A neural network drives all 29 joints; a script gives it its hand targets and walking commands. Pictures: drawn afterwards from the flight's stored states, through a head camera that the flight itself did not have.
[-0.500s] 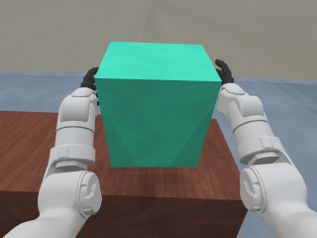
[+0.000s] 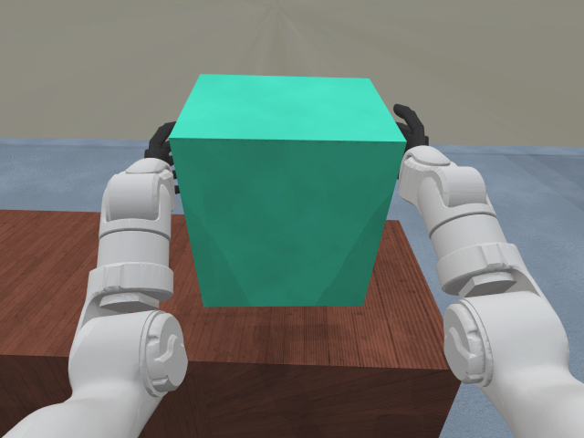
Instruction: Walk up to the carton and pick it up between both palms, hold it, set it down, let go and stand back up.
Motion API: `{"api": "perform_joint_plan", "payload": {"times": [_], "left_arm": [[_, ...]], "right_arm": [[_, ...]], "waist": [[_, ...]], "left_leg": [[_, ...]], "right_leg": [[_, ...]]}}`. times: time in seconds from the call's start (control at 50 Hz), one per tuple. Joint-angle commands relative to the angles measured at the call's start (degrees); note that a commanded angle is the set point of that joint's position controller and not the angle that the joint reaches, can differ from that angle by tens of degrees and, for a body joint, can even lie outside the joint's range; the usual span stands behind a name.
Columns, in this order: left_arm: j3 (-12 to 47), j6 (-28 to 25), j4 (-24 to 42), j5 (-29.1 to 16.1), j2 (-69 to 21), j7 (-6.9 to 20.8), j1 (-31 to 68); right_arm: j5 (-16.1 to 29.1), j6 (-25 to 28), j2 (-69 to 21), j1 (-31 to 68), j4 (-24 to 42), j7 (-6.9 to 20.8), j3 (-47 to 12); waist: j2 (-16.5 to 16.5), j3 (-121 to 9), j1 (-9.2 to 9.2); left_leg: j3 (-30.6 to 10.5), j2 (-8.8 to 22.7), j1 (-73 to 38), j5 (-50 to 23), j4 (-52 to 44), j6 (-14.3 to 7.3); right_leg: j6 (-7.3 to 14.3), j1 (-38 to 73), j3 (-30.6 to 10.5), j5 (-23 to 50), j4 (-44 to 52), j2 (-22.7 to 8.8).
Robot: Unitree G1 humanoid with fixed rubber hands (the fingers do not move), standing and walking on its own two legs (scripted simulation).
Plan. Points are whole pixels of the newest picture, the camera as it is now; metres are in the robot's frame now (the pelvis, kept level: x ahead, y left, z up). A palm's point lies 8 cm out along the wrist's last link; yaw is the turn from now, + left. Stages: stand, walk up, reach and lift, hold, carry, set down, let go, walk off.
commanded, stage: hold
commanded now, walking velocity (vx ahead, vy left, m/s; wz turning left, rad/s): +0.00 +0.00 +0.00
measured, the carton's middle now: (285, 194) +0.39 +0.01 +0.25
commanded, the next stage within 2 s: none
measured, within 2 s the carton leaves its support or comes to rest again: neither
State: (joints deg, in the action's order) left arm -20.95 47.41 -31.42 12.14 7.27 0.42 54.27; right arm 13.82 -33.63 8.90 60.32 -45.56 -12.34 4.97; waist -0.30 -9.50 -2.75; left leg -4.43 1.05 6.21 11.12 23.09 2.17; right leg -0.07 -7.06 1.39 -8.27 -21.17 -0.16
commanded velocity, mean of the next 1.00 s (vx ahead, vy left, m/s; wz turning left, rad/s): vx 0.00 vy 0.00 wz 0.00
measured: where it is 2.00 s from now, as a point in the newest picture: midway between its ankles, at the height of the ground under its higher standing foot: outside the picture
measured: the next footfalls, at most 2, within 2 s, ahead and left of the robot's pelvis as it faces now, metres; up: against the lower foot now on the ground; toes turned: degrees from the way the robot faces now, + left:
none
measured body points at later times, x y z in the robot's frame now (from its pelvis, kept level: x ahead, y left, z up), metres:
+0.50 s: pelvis +0.00 +0.00 +0.00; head -0.11 +0.01 +0.44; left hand +0.37 +0.18 +0.29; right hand +0.38 -0.15 +0.32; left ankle +0.02 +0.14 -0.74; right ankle +0.04 -0.12 -0.74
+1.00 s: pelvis +0.00 +0.00 +0.00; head -0.11 +0.01 +0.44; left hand +0.37 +0.18 +0.30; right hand +0.37 -0.15 +0.32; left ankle +0.02 +0.14 -0.74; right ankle +0.04 -0.12 -0.74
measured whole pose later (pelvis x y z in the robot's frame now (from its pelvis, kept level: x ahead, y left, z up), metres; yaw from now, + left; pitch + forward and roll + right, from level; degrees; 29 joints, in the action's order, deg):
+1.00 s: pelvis +0.00 +0.00 +0.00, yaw +0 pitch -6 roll +0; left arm -21.2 48.9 -30.2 12.1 7.6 1.1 54.4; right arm 15.1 -35.8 9.5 61.8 -45.1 -13.1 3.7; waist 0.1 -10.5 -2.8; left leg -4.4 1.0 6.5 11.0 23.1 2.2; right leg 0.0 -7.3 1.4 -8.2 -21.2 -0.2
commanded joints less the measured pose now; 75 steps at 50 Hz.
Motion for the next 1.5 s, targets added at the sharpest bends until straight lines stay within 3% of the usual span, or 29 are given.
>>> {"api": "perform_joint_plan", "payload": {"times": [0.0,0.06,0.08,0.12,0.16,0.22,0.28,0.3,0.32,0.38,0.4,0.44,0.5,0.6,0.72,0.76,0.9,0.94,0.98,1.02,1.06,1.08,1.16,1.32,1.36,1.4,1.44,1.46,1.48], "left_arm": [[22.6,-4.5,16.2,-13.7,-35.8,8.4,50.4],[22.1,-4.3,15.8,-13.4,-36.4,8.4,51.4],[21.7,-4.3,13.9,-13.4,-35.9,8.4,51.3],[21.4,-4.3,13.8,-13.0,-36.1,8.5,51.3],[21.2,-4.5,14.6,-13.4,-35.3,8.5,51.4],[20.4,-4.1,13.2,-12.6,-35.5,9.2,52.4],[19.4,-4.1,10.9,-12.5,-35.3,9.5,51.6],[21.4,-4.5,15.5,-13.1,-36.2,9.3,52.4],[19.8,-4.2,12.2,-12.5,-34.9,9.2,52.0],[20.4,-4.3,12.9,-12.4,-35.1,9.2,52.5],[20.0,-4.4,12.7,-12.2,-34.5,9.4,53.1],[20.1,-4.5,13.3,-12.5,-34.6,9.3,52.2],[22.0,-4.6,14.9,-13.5,-35.3,9.1,53.2],[20.5,-4.2,13.0,-12.8,-34.7,9.4,51.1],[23.5,-4.4,19.4,-14.7,-35.9,8.7,52.9],[21.1,-3.4,14.9,-13.1,-34.7,9.3,50.6],[20.6,-3.8,14.0,-12.9,-34.7,9.5,53.0],[20.7,-3.7,12.9,-12.9,-35.1,9.7,52.3],[19.1,-3.8,11.8,-11.9,-34.5,9.9,53.8],[21.5,-4.0,13.7,-13.3,-35.6,9.7,53.3],[20.2,-3.8,11.6,-12.5,-34.9,9.8,53.3],[19.7,-4.0,11.4,-12.4,-34.5,9.9,53.4],[20.6,-4.2,13.9,-12.5,-34.1,9.9,53.9],[22.3,-4.1,16.2,-14.0,-34.7,9.4,51.0],[20.5,-3.7,14.1,-12.9,-33.6,9.8,51.3],[22.8,-3.8,17.8,-14.3,-34.3,9.7,51.5],[22.6,-3.7,17.9,-14.1,-35.0,9.5,53.2],[21.0,-3.5,14.1,-13.6,-34.4,9.6,52.5],[22.0,-3.6,16.2,-13.8,-35.0,9.5,52.3]], "right_arm": [[15.5,-0.3,-37.5,50.0,17.7,8.1,-16.6],[15.3,-0.3,-37.5,51.5,17.8,8.3,-16.6],[15.0,-0.5,-37.2,51.0,16.6,8.4,-15.8],[14.8,-0.8,-37.2,50.9,16.0,8.4,-15.4],[15.0,-0.5,-37.9,51.8,17.4,8.3,-16.4],[13.9,-1.0,-37.0,50.1,14.0,8.6,-14.4],[13.9,-1.2,-36.7,50.6,13.0,8.7,-14.2],[14.3,-0.9,-37.8,49.9,15.4,8.8,-15.3],[14.3,-1.1,-37.0,50.8,13.5,8.6,-14.6],[14.2,-1.3,-36.7,50.3,12.8,8.8,-14.5],[14.0,-1.3,-36.6,49.5,11.9,8.7,-14.4],[14.4,-0.8,-37.9,51.0,15.0,8.8,-15.5],[14.8,-0.9,-38.0,50.6,15.7,8.7,-15.4],[14.9,-1.3,-36.9,50.7,16.0,8.0,-15.8],[16.3,-1.4,-38.4,50.9,18.8,7.8,-17.4],[15.9,-2.1,-36.8,50.0,16.6,7.5,-16.2],[14.9,-1.7,-37.9,51.6,14.9,8.3,-15.3],[14.4,-2.0,-37.1,49.7,13.5,8.3,-14.4],[14.3,-2.0,-37.2,50.8,12.2,8.5,-13.9],[14.6,-1.5,-37.3,50.8,14.4,8.6,-14.7],[14.1,-1.8,-36.4,51.0,12.2,8.7,-13.7],[14.0,-1.5,-37.2,51.8,12.6,8.8,-14.0],[14.3,-1.7,-37.4,49.7,12.4,8.6,-14.3],[16.2,-1.9,-37.2,50.0,17.8,7.5,-16.7],[15.7,-2.5,-36.7,49.1,15.1,7.3,-15.8],[16.3,-2.3,-37.2,48.4,17.1,7.3,-16.5],[16.2,-2.3,-38.2,49.9,17.1,7.5,-16.1],[16.0,-2.5,-37.0,51.1,16.7,7.4,-15.4],[16.1,-2.2,-37.4,50.7,17.7,7.6,-16.5]], "waist": [[3.4,-19.3,-2.45],[3.9,-18.8,-1.47],[2.8,-16.6,-2.27],[3.8,-17.2,-2.03],[2.1,-18.8,-1.30],[2.5,-15.1,-2.31],[1.8,-13.7,-1.54],[3.0,-18.4,-1.83],[2.2,-15.4,-1.64],[4.2,-15.6,-1.98],[2.6,-14.8,-2.14],[2.5,-16.9,-1.19],[3.8,-19.8,-2.18],[2.2,-17.3,-2.22],[4.1,-22.0,-2.64],[2.7,-17.4,-2.65],[3.2,-16.6,-1.54],[3.0,-15.6,-2.34],[2.9,-14.5,-1.37],[3.5,-17.3,-2.36],[4.2,-14.1,-2.38],[2.8,-14.3,-2.01],[3.3,-16.5,-1.98],[3.1,-21.1,-2.49],[2.4,-17.6,-2.54],[3.5,-20.8,-3.08],[4.5,-20.6,-2.66],[3.2,-17.8,-2.84],[3.6,-19.8,-2.57]], "left_leg": [[2.1,-4.2,4.9,-10.5,-4.9,0.5],[2.4,-4.1,6.0,-8.9,-5.6,0.3],[2.2,-4.1,6.9,-7.4,-5.5,0.2],[2.2,-4.0,7.2,-6.7,-5.8,0.2],[2.2,-4.0,7.1,-7.6,-5.7,-0.3],[2.1,-3.8,8.3,-4.3,-7.0,-0.1],[2.4,-3.7,9.3,-2.8,-7.5,-0.4],[2.0,-3.7,7.5,-6.1,-6.7,-0.1],[2.5,-3.9,7.9,-5.6,-6.8,-0.2],[2.3,-3.7,8.7,-5.1,-6.7,0.1],[2.5,-3.8,8.5,-4.8,-6.9,0.0],[2.4,-3.9,8.5,-5.9,-6.8,-0.3],[2.1,-4.0,7.2,-7.0,-6.1,0.2],[2.2,-4.1,7.5,-7.8,-6.0,0.0],[1.9,-4.1,4.8,-13.0,-4.6,0.8],[2.2,-4.0,6.4,-10.3,-5.1,0.6],[2.4,-3.9,9.2,-4.6,-6.8,0.0],[2.4,-3.8,8.4,-4.9,-6.7,0.0],[2.4,-3.7,9.9,-2.0,-7.6,-0.3],[2.2,-3.7,9.0,-4.7,-7.1,0.2],[2.0,-3.6,9.9,-2.9,-7.6,0.1],[2.2,-3.7,10.0,-2.8,-7.6,-0.1],[2.4,-3.9,9.0,-4.3,-7.0,-0.1],[2.4,-4.3,6.0,-11.6,-4.9,0.5],[2.4,-4.2,7.2,-8.9,-5.6,0.2],[2.3,-4.0,5.6,-11.4,-5.2,0.7],[2.2,-4.1,6.1,-10.0,-5.2,0.8],[2.0,-4.1,7.8,-7.8,-5.8,0.4],[1.9,-4.0,6.9,-9.0,-5.6,0.5]], "right_leg": [[-0.4,15.3,-1.7,9.6,4.7,4.6],[-0.1,15.4,-1.9,8.2,5.0,4.5],[-0.3,14.2,-1.6,7.0,5.0,4.4],[-0.1,14.4,-1.9,6.5,5.2,4.3],[-0.3,15.1,-2.0,7.6,5.1,4.2],[-0.1,14.5,-1.6,4.3,5.4,4.3],[0.2,13.9,-2.0,2.7,5.7,4.3],[0.3,15.4,-2.0,6.1,5.0,4.4],[-0.1,13.5,-2.1,4.8,5.6,4.2],[0.3,14.9,-2.1,4.6,5.3,4.0],[0.0,14.5,-2.2,4.8,5.4,4.1],[-0.1,15.4,-2.0,6.0,5.3,4.2],[0.0,15.6,-2.4,6.8,5.0,4.1],[-0.3,15.9,-1.9,7.9,5.2,4.2],[-0.2,16.9,-2.2,11.8,4.4,4.5],[-0.3,16.2,-1.8,10.0,5.2,4.6],[0.1,15.3,-2.2,4.9,5.3,4.2],[0.1,14.5,-2.2,5.1,5.2,4.1],[0.1,14.3,-2.2,2.0,5.5,4.0],[0.3,15.4,-2.2,5.0,5.4,4.2],[0.5,14.4,-2.2,2.9,5.6,4.2],[0.3,14.8,-2.0,3.0,5.4,4.2],[0.1,14.9,-2.2,4.4,5.1,4.3],[-0.3,16.8,-2.1,11.5,4.7,4.3],[-0.5,16.2,-2.3,9.1,5.2,4.2],[-0.2,16.6,-2.1,11.2,4.6,4.4],[-0.2,16.2,-2.2,9.6,4.8,4.3],[-0.2,15.3,-2.0,7.9,5.4,4.2],[-0.2,16.7,-2.2,9.4,5.1,4.4]]}}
